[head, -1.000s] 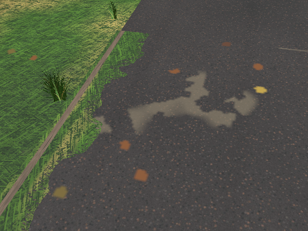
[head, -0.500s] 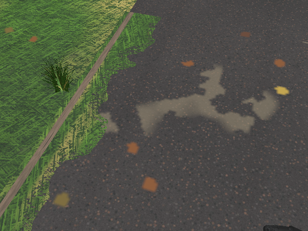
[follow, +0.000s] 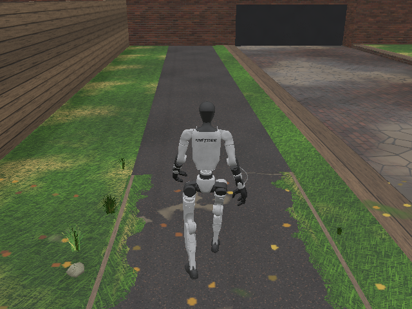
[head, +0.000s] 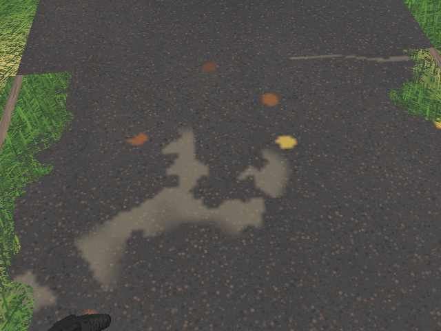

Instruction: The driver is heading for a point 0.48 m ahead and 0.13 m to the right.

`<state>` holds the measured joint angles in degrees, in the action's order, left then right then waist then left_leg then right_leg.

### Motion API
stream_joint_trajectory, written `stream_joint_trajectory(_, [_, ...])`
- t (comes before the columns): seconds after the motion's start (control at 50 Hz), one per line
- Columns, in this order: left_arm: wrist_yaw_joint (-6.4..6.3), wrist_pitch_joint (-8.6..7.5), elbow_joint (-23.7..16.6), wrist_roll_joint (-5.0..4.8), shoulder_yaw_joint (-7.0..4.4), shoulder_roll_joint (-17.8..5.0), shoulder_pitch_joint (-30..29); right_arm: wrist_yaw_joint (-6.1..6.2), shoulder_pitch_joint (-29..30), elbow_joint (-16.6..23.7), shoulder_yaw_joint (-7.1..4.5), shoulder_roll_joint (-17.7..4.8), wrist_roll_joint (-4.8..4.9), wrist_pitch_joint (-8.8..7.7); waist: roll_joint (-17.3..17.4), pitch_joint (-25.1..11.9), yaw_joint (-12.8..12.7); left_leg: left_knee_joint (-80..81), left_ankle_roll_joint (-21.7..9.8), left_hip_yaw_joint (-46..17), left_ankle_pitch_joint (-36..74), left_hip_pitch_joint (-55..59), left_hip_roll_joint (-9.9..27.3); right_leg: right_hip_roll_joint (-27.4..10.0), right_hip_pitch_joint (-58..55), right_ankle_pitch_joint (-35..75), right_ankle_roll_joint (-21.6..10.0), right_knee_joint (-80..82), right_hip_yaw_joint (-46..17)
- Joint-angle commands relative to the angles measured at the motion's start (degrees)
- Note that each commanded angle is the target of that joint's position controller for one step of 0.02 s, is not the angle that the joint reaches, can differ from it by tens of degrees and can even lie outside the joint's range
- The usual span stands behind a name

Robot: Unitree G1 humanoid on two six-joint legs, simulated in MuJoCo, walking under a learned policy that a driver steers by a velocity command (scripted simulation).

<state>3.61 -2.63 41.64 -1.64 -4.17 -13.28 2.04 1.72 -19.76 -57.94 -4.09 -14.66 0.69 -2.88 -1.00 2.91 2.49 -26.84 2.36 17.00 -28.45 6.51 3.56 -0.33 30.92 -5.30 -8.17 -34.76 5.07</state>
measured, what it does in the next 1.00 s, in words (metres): walks ahead, turning right: left foot, then right foot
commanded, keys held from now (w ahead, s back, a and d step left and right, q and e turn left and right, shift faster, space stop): w+e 0.48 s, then no key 0.52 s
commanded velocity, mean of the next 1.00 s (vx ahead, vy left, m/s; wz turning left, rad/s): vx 0.34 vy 0.00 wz -0.40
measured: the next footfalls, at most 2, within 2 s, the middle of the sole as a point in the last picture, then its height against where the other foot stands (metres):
left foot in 0.48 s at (198, 321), level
right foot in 0.88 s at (290, 322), level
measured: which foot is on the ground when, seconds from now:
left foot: down 0.00-0.00, up 0.02-0.46, down 0.48-1.00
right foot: down 0.00-0.50, up 0.52-0.86, down 0.88-1.00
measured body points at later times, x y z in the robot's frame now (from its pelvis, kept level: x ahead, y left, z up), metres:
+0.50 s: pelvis +0.29 +0.01 +0.01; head +0.31 +0.00 +0.46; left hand +0.41 +0.28 -0.10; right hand +0.44 -0.29 -0.06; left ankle +0.44 +0.09 -0.72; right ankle +0.14 -0.07 -0.71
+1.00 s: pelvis +0.43 -0.04 +0.02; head +0.44 -0.06 +0.47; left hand +0.70 +0.10 -0.06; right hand +0.40 -0.32 -0.11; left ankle +0.44 +0.10 -0.71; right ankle +0.42 -0.16 -0.71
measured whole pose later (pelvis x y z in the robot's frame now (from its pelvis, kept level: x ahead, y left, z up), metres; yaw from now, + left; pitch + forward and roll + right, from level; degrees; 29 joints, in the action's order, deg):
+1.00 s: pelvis +0.43 -0.04 +0.02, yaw -23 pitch +1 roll +0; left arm -0.5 0.8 36.8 1.0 -2.2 -13.2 6.9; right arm -0.6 -11.3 -50.8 -1.3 -15.2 -0.7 -2.1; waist 1.1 0.6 2.9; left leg -29.0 1.4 2.0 -19.3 -10.6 1.7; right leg 0.5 19.4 -11.8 -0.4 -30.2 -1.4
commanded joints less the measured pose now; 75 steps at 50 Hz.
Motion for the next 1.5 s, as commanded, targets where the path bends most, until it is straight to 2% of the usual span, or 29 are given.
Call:
stream_joint_trajectory(0.02, [-1.92,0.38,1.58,-0.18,-6.41,-18.98,21.06,-0.54,-0.76,7.78,0.42,-3.00,-1.90,-1.58,-11.92,-15.60,-7.43,-48.30,-1.49,-4.89,7.76,-39.27,-0.93,-12.60,-50.08,-5.71,-13.36,5.62,-31.81])
stream_joint_trajectory(0.04, [-1.82,-0.45,-0.35,0.81,-5.25,-17.09,22.72,-1.58,2.05,9.92,0.69,-5.05,0.20,-4.62,-9.38,-25.43,-8.30,-57.97,-1.78,-19.98,-5.82,-47.71,-6.33,-20.10,-56.41,-10.58,-19.42,16.10,-54.88])
stream_joint_trajectory(0.06, [-1.73,-1.12,0.02,1.47,-4.15,-13.23,21.35,-2.23,8.80,11.87,-0.28,-8.04,2.20,-6.19,-5.44,-19.14,-9.91,-57.16,-3.52,-23.22,-0.89,-53.26,-2.90,-17.99,-53.19,-7.66,-15.26,18.01,-47.26])
stream_joint_trajectory(0.08, [-1.77,-1.71,-0.45,0.97,-3.53,-11.02,17.52,-2.20,10.09,12.26,0.00,-7.69,2.15,-6.79,-1.28,-12.78,-7.48,-51.83,-4.64,-22.97,4.02,-52.57,-0.16,-15.41,-44.43,-3.13,-12.84,17.79,-38.54])
stream_joint_trajectory(0.1, [-1.71,-2.02,-1.42,0.86,-2.99,-9.55,12.92,-1.77,9.72,11.42,-0.31,-7.54,1.06,-6.63,2.63,-9.03,-4.57,-46.43,-4.36,-22.64,6.56,-48.68,1.92,-12.97,-35.19,2.43,-10.85,18.26,-32.66])
stream_joint_trajectory(0.16, [-2.30,-2.36,-2.98,1.25,-2.24,-8.59,9.31,-1.69,7.24,11.52,-1.24,-7.78,-0.48,-3.98,1.78,-6.36,-0.62,-37.80,-2.20,-22.20,9.50,-40.38,3.93,-9.89,-22.21,9.61,-9.79,21.34,-26.20])
stream_joint_trajectory(0.22, [-3.60,-2.35,-2.63,0.90,-2.80,-10.98,11.86,-1.21,12.68,13.90,-0.64,-5.74,-1.70,-2.91,0.44,-3.97,-1.61,-27.33,0.65,-20.46,17.45,-40.89,2.77,-7.55,-16.83,10.60,-9.28,22.67,-21.53])
stream_joint_trajectory(0.3, [-4.26,-1.68,-2.23,0.60,-2.93,-11.31,14.92,-1.66,21.20,16.55,0.19,-4.38,-1.18,-3.26,-2.82,-2.41,-5.16,-9.42,0.94,-19.65,32.32,-36.87,-1.06,-4.01,-14.37,1.89,-5.26,21.44,-18.90])
stream_joint_trajectory(0.36, [-4.15,-1.39,-1.34,0.31,-2.95,-11.21,17.52,-2.27,24.42,18.39,0.00,-5.68,-0.29,-3.75,-4.32,-2.48,-6.52,-4.66,0.37,-20.52,33.34,-35.04,-2.50,-5.45,-16.75,-1.60,-4.32,18.68,-22.35])
stream_joint_trajectory(0.42, [-4.53,-0.82,-1.42,0.37,-2.83,-10.73,18.18,-3.00,23.92,19.08,-0.77,-7.98,-0.04,-4.76,-5.78,-3.19,-5.54,-1.28,-1.14,-21.43,26.76,-33.20,-3.30,-7.34,-21.77,-2.71,-3.62,13.38,-27.81])
stream_joint_trajectory(0.46, [-4.79,-0.34,-2.16,0.46,-2.42,-9.66,16.84,-2.96,17.56,17.48,-1.70,-9.25,-0.09,-5.53,-7.34,-5.08,-1.79,1.95,-3.24,-19.99,24.41,-24.85,-3.86,-5.78,-21.95,-0.08,-1.94,8.01,-28.86])
stream_joint_trajectory(0.48, [-4.70,-0.48,-3.02,0.75,-1.45,-7.05,16.10,-2.63,10.70,16.40,-2.60,-11.41,-0.98,-5.90,-5.88,-10.23,1.55,1.00,-5.93,-23.41,23.98,-13.31,0.66,-2.87,-18.24,0.77,0.19,-1.59,-25.99])
stream_joint_trajectory(0.5, [-4.95,-0.61,-4.53,1.46,-0.48,-3.98,17.38,-2.18,2.57,15.75,-3.40,-15.09,-2.09,-5.76,2.95,-17.64,3.23,1.25,-10.56,-36.49,24.98,2.24,11.70,2.85,-7.65,-8.89,3.96,-19.31,-18.67])
stream_joint_trajectory(0.52, [-5.19,-1.03,-5.86,-0.26,-0.17,-4.33,24.57,-2.74,0.15,13.74,-4.03,-17.64,-2.27,-4.93,23.26,-21.19,-0.76,6.92,-19.33,-61.88,22.48,11.73,21.73,7.03,8.77,-31.04,7.02,-34.81,-14.69])
stream_joint_trajectory(0.54, [-5.39,-0.79,-3.81,-0.47,-1.18,-9.96,24.94,-2.95,3.40,15.48,-2.51,-11.35,-1.04,-4.61,14.38,-16.27,-0.23,7.26,-18.47,-59.68,22.55,8.07,20.57,3.46,12.73,-29.19,8.34,-41.08,-17.75])
stream_joint_trajectory(0.58, [-5.49,0.07,-4.59,0.90,-1.73,-11.16,16.84,-2.98,8.67,16.61,-0.88,-6.91,-1.65,-3.48,3.92,-8.93,-0.47,5.41,-15.46,-40.39,41.39,-5.02,15.24,0.73,9.66,-23.39,9.62,-41.09,-14.63])
stream_joint_trajectory(0.6, [-5.58,0.43,-5.29,1.48,-1.98,-10.78,14.93,-3.07,10.11,16.21,-0.45,-5.88,-1.58,-3.21,3.71,-7.18,-1.46,5.58,-15.26,-35.56,49.23,-9.59,13.32,-0.74,7.97,-22.41,9.72,-37.54,-13.98])
stream_joint_trajectory(0.64, [-5.27,1.09,-5.72,1.04,-1.18,-7.16,15.74,-3.18,10.48,14.86,-0.13,-5.73,-1.83,-3.27,6.36,-6.62,-3.28,7.44,-14.56,-29.24,55.96,-15.02,10.21,-1.68,2.61,-20.82,9.65,-29.77,-11.87])
stream_joint_trajectory(0.7, [-5.25,1.55,-6.54,1.38,-0.07,-4.75,14.32,-2.57,11.76,13.41,-0.83,-8.71,-1.38,-2.75,7.34,-9.29,-3.96,8.97,-15.93,-24.58,61.41,-16.20,9.98,-2.02,-2.55,-14.32,10.46,-17.89,-9.32])
stream_joint_trajectory(0.8, [-4.64,2.16,-7.44,1.34,0.13,-5.79,9.02,-2.27,10.59,11.49,-0.83,-10.00,-0.10,-1.09,7.70,-9.92,-1.89,9.09,-14.24,-21.46,51.16,-15.91,9.12,-1.15,-10.48,-4.58,9.78,-3.39,-6.93])
stream_joint_trajectory(0.86, [-4.34,2.10,-7.50,1.74,-0.27,-6.24,8.52,-2.30,10.95,10.73,-0.30,-9.54,0.68,-0.35,7.35,-8.20,-3.03,5.83,-11.72,-22.08,39.41,-17.08,8.12,0.18,-17.38,1.44,7.36,8.74,-5.45])
stream_joint_trajectory(0.88, [-4.50,2.05,-7.74,2.19,-0.58,-7.44,8.32,-2.36,9.26,10.08,0.33,-7.99,0.54,-0.40,6.01,-7.99,-2.99,4.18,-9.11,-21.80,33.71,-18.77,6.33,-1.23,-21.66,7.06,5.93,12.91,-7.44])
stream_joint_trajectory(0.9, [-5.03,2.11,-8.45,2.86,-1.15,-10.46,9.07,-2.47,7.82,10.33,1.20,-5.75,-1.05,-0.78,1.20,-10.84,-2.07,-0.23,-5.70,-19.38,25.52,-22.18,3.23,-7.96,-28.82,23.37,3.75,11.02,-14.11])
stream_joint_trajectory(0.92, [-5.37,2.72,-8.95,3.11,-0.95,-11.12,7.16,-2.72,1.51,9.45,1.96,-3.38,-2.01,-1.07,-6.85,-13.64,1.97,-2.47,-2.58,-16.10,9.02,-26.93,-0.55,-14.26,-33.59,28.02,-1.65,8.26,-19.76])
stream_joint_trajectory(0.94, [-4.93,2.91,-8.73,2.93,0.07,-6.78,6.12,-2.45,3.48,9.28,2.37,-3.34,-1.82,-0.56,-7.68,-13.96,0.37,-1.33,-1.27,-16.76,8.32,-24.00,-0.07,-13.29,-29.29,18.76,-2.75,9.04,-20.01])
stream_joint_trajectory(0.98, [-3.94,2.83,-9.11,2.71,0.23,-6.03,2.99,-2.03,7.03,9.34,1.84,-6.42,-1.55,0.75,-4.80,-8.38,-0.31,0.33,-0.88,-15.76,12.91,-23.06,-0.63,-6.65,-23.25,8.26,1.64,8.28,-15.08])
stream_joint_trajectory(1.02, [-3.51,2.25,-8.65,2.54,-0.10,-7.52,3.70,-1.77,6.69,9.05,1.60,-7.74,-1.70,1.70,-3.78,-6.05,-0.57,0.57,-1.01,-16.01,15.49,-22.45,-0.43,-5.23,-21.05,9.58,2.89,7.36,-13.82])
stream_joint_trajectory(1.14, [-3.67,1.79,-7.16,2.32,0.02,-6.40,4.28,-1.30,7.15,7.74,1.75,-7.03,-1.11,2.14,-1.42,-8.08,-0.92,-0.17,-1.06,-16.28,20.58,-19.54,0.27,-4.72,-23.27,19.67,2.66,4.47,-12.93])
stream_joint_trajectory(1.5, [-4.91,2.40,0.91,2.11,-0.44,-5.70,4.40,0.26,6.09,2.29,1.70,-6.14,-1.10,2.85,0.32,-3.33,-1.01,2.66,-1.25,-16.04,13.41,-20.53,0.03,-2.31,-20.69,3.86,4.42,7.34,-10.47])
